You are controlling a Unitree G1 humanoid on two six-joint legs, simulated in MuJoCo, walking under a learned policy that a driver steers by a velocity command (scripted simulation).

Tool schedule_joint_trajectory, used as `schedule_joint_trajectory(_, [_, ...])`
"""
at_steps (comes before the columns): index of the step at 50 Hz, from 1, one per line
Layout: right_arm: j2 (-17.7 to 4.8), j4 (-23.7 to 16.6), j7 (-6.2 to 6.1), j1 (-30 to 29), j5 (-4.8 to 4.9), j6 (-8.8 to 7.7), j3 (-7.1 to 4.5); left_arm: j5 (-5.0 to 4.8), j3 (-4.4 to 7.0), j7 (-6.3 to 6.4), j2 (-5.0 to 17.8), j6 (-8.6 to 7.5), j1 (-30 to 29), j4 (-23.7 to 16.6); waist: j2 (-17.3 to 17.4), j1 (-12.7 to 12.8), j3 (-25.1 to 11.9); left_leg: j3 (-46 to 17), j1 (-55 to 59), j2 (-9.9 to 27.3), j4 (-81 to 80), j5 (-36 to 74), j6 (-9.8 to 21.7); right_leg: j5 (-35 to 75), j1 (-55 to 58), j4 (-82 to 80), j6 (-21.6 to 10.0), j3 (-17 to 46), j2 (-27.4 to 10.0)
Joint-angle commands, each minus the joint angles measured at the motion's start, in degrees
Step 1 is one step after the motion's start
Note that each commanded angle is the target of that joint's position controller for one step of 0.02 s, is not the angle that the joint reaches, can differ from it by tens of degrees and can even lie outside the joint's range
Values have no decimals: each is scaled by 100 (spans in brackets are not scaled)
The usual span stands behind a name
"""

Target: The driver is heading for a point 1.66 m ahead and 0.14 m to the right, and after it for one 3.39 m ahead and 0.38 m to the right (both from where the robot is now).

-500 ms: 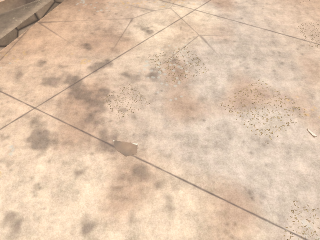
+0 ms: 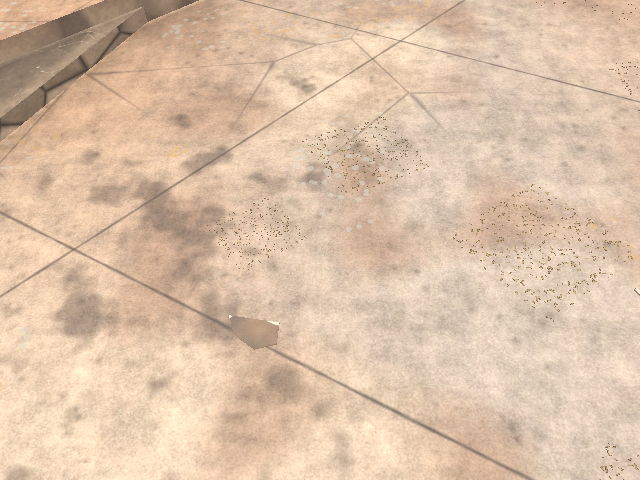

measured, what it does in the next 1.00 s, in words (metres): walks ahead: left foot, then right foot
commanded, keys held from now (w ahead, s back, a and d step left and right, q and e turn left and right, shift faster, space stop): w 1.00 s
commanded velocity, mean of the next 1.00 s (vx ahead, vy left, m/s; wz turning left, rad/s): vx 0.47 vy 0.00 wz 0.00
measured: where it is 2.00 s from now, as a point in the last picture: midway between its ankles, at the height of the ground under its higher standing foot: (338, 257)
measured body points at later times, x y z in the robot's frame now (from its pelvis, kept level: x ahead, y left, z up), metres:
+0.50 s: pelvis +0.26 +0.06 -0.01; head +0.30 +0.06 +0.44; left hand +0.25 +0.32 -0.15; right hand +0.41 -0.19 -0.12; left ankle +0.35 +0.14 -0.73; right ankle +0.09 -0.08 -0.62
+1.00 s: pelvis +0.56 +0.01 -0.01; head +0.59 +0.00 +0.44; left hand +0.75 +0.25 -0.11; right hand +0.52 -0.26 -0.16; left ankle +0.37 +0.14 -0.69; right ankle +0.67 -0.09 -0.73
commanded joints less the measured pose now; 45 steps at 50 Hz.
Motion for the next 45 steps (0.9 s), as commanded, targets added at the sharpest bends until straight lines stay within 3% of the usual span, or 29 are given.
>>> schedule_joint_trajectory(1, [-423, -593, 67, -618, -39, -282, -105, 45, -18, -68, 551, -67, 391, -150, -493, 58, 720, -205, -2825, 558, 849, 980, 252, 71, 1418, -2287, -840, 2585, -1785])
schedule_joint_trajectory(2, [-535, -591, 89, -658, -79, -256, -170, 69, -72, -65, 410, -26, 421, -152, -556, 18, 677, -100, -2562, 651, 549, 1218, 219, 692, 1309, -2325, -681, 2015, -1523])
schedule_joint_trajectory(4, [-371, -602, 152, -735, -85, -174, -172, 91, -104, 1, 394, 45, 768, -85, -645, 26, 586, 136, -2428, 664, 203, 1433, 73, 1585, 1303, -2348, -645, 1443, -1319])
schedule_joint_trajectory(9, [-97, -1163, 195, -2143, -117, -139, -28, 118, -58, 169, 771, 127, 891, -232, -569, 225, 839, 415, -2334, 507, -1775, 2277, -221, 1983, 896, -2635, -728, 924, -1242])
schedule_joint_trajectory(14, [-275, -1468, 329, -2866, -58, -183, 9, 2, 31, 197, 877, 141, 1177, -186, -641, 265, 1020, 461, -1961, 324, -2851, 2609, -43, 2118, 1292, -2624, -680, 714, -1502])
schedule_joint_trajectory(16, [-418, -1516, 387, -2793, -58, -218, -36, 2, 75, 193, 930, 178, 1087, -213, -679, 85, 848, 484, -1656, 217, -3077, 2370, 135, 2953, 1704, -2241, -568, 606, -1609])
schedule_joint_trajectory(17, [-551, -1482, 394, -2545, -60, -229, -99, 24, 105, 189, 1012, 203, 1005, -247, -803, -96, 591, 579, -1193, 60, -3073, 2205, 232, 3964, 1848, -1858, -504, 551, -1628])
schedule_joint_trajectory(18, [-745, -1350, 377, -1995, -51, -230, -202, 58, 126, 181, 1070, 244, 915, -277, -938, -416, 182, 719, -438, -148, -3015, 2048, 351, 5038, 1888, -1139, -423, 438, -1557])
schedule_joint_trajectory(19, [-985, -1045, 342, -992, -34, -209, -343, 91, 101, 172, 1016, 291, 829, -328, -937, -902, -400, 803, 863, -302, -3042, 2020, 510, 5488, 1523, 54, -268, 247, -1305])
schedule_joint_trajectory(20, [-1393, -826, 280, 45, -99, -180, -464, 162, 13, 149, 837, 293, 823, -485, -411, -1235, -1167, -426, 2716, 719, -2931, 1700, 869, 3915, 114, 1900, -87, 113, -1011])
schedule_joint_trajectory(21, [-1802, -654, 317, 496, -201, -170, -528, 101, -250, 54, -179, 146, 1661, -524, 1333, -685, -2266, -3613, 4527, 2215, -3889, 141, 1893, -631, -1937, 4072, 244, 434, 198])
schedule_joint_trajectory(22, [-1243, -663, 319, 325, -178, -180, -374, -82, -120, 30, 396, -44, 1164, -514, 930, -874, -2060, -4306, 4291, 2088, -4661, -274, 1670, -1167, -2572, 4818, 103, 1244, 71])
schedule_joint_trajectory(23, [-998, -741, 306, -289, -153, -211, -298, -224, -14, 31, 776, -141, 505, -775, 751, -726, -1034, -3327, 3446, 1938, -4691, 164, 1347, -774, -3037, 4954, -3, 1064, -238])
schedule_joint_trajectory(24, [-810, -886, 308, -864, -171, -240, -230, -198, -1, 88, 856, -176, 148, -871, 108, -528, -624, -2499, 2453, 1759, -4786, 997, 1185, -193, -2768, 4688, -44, 947, -576])
schedule_joint_trajectory(25, [-651, -916, 336, -1181, -234, -268, -185, -100, 63, 143, 856, -139, 22, -873, -98, -311, -323, -1856, 1609, 1540, -4909, 1644, 1081, 135, -2428, 4335, -38, 867, -786])
schedule_joint_trajectory(26, [-518, -877, 357, -1292, -296, -294, -144, -50, 84, 162, 746, -48, 201, -851, 44, -73, -275, -1423, 1112, 1335, -5062, 1847, 1012, 327, -2000, 4090, -57, 924, -966])
schedule_joint_trajectory(27, [-446, -814, 374, -1271, -296, -294, -129, -45, 81, 167, 602, 38, 329, -822, 141, 25, -204, -1201, 855, 1228, -5221, 1865, 1030, 365, -1812, 3895, -53, 901, -1009])
schedule_joint_trajectory(29, [-549, -687, 332, -1083, -263, -305, -141, -40, 89, 178, 507, 150, 245, -876, 162, 104, 46, -852, 507, 1158, -5486, 1981, 1115, 447, -1879, 3492, 10, 800, -1083])
schedule_joint_trajectory(31, [-748, -619, 239, -876, -268, -300, -179, 23, 120, 188, 601, 184, -270, -1076, 58, 42, 262, -704, 536, 1173, -5660, 2068, 1169, 952, -2359, 2924, 147, 760, -1148])
schedule_joint_trajectory(33, [-821, -569, 157, -648, -255, -262, -190, 63, 132, 171, 620, 167, -763, -1236, -4, -84, 352, -572, 778, 1141, -5706, 2188, 1107, 1606, -2736, 2199, 236, 726, -1140])
schedule_joint_trajectory(37, [-909, -487, 78, -248, -188, -206, -191, 35, 72, 81, 499, 93, -1614, -1456, 29, -352, 437, -126, 1047, 945, -5695, 2333, 870, 2612, -2538, 753, 263, 446, -857])
schedule_joint_trajectory(42, [-965, -265, 60, 274, -142, -81, -224, -29, 13, -87, 526, 38, -2391, -1760, 56, -583, 621, -126, 2013, 1276, -5309, 2452, 826, 2275, -2711, -17, 160, 387, -675])
schedule_joint_trajectory(45, [-1078, -260, 33, 170, -133, 12, -282, -43, 71, -169, 732, -18, -2182, -1816, 222, -319, 432, -156, 2444, 1466, -4785, 3463, 677, 1618, -2212, -265, -72, 292, -495])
